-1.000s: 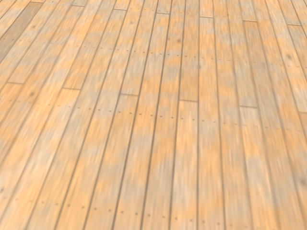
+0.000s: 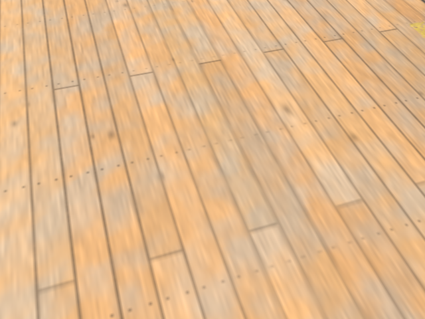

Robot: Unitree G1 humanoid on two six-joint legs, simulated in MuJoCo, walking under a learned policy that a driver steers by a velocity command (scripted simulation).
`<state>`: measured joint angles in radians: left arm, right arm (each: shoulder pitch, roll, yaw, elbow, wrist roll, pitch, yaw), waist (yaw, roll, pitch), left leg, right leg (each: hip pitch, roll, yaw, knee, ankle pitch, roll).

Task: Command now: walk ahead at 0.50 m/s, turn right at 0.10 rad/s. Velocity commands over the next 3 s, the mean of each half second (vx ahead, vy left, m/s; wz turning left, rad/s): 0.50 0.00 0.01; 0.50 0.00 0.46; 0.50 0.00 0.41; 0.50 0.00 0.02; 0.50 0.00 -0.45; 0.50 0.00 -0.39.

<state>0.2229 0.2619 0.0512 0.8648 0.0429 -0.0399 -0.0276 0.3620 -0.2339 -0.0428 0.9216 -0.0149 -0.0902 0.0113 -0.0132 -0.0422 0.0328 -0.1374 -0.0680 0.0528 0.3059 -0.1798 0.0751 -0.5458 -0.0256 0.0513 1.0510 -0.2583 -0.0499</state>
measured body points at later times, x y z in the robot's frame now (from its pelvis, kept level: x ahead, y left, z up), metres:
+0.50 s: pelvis +0.26 -0.06 +0.00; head +0.28 -0.08 +0.45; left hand +0.29 +0.21 -0.13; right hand +0.32 -0.31 -0.15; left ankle +0.27 +0.10 -0.67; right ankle +0.26 -0.12 -0.75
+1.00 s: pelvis +0.52 +0.01 -0.01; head +0.54 +0.02 +0.44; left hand +0.52 +0.28 -0.14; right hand +0.67 -0.23 -0.14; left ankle +0.52 +0.05 -0.75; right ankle +0.50 -0.15 -0.65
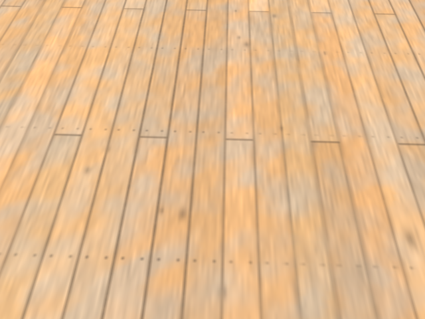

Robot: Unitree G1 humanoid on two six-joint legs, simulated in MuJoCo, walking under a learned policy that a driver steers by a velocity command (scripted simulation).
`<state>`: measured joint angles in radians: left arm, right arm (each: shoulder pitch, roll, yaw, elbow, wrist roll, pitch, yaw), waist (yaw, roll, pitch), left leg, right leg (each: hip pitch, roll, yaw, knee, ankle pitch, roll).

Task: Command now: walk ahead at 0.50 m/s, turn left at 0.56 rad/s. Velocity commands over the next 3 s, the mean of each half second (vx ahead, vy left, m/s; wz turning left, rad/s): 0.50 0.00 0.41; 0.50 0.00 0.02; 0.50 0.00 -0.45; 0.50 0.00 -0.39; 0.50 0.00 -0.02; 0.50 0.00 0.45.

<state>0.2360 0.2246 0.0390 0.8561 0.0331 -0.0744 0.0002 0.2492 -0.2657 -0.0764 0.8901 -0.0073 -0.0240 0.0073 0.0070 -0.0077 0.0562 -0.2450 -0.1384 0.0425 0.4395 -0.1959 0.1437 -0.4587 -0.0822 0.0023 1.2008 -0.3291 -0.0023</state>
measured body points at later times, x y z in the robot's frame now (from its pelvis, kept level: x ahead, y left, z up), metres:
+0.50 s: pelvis +0.28 -0.05 +0.00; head +0.31 -0.06 +0.45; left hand +0.35 +0.23 -0.11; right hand +0.37 -0.31 -0.14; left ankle +0.15 +0.05 -0.65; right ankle +0.35 -0.12 -0.73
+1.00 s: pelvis +0.53 +0.04 +0.00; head +0.55 +0.06 +0.45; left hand +0.46 +0.29 -0.15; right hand +0.74 -0.17 -0.10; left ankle +0.58 +0.13 -0.73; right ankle +0.42 -0.10 -0.66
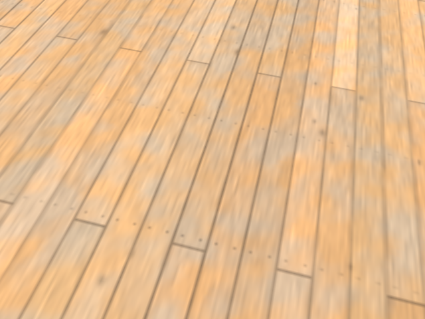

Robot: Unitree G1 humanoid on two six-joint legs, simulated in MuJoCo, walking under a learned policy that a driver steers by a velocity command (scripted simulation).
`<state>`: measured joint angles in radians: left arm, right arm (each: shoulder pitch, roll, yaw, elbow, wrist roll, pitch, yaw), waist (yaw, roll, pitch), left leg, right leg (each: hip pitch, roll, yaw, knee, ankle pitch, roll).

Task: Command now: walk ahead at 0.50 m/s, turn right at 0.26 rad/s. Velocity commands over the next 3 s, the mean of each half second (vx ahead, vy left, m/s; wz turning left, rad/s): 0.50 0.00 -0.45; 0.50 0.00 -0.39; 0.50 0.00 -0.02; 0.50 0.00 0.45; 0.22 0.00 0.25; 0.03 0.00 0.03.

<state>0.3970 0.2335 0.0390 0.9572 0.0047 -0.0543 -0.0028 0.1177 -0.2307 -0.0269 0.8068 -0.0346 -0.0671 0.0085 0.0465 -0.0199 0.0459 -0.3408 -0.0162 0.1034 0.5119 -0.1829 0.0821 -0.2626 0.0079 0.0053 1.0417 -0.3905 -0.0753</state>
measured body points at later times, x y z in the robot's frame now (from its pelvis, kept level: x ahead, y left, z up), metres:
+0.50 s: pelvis +0.26 -0.04 -0.02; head +0.29 -0.06 +0.43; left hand +0.49 +0.15 -0.13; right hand +0.17 -0.28 -0.16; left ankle +0.09 +0.08 -0.67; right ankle +0.32 -0.11 -0.73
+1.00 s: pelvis +0.53 -0.11 -0.01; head +0.56 -0.12 +0.44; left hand +0.61 +0.16 -0.15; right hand +0.61 -0.41 -0.10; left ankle +0.68 -0.08 -0.74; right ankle +0.33 -0.11 -0.73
